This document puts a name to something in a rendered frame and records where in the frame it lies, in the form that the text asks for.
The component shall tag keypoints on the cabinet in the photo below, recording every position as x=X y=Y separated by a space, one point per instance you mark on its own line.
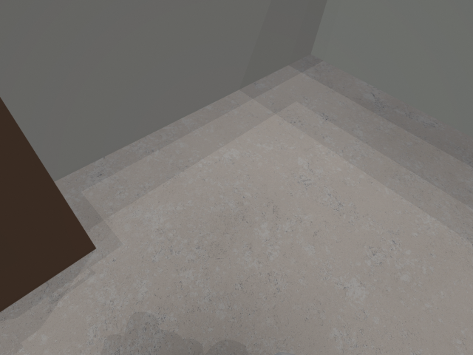
x=40 y=235

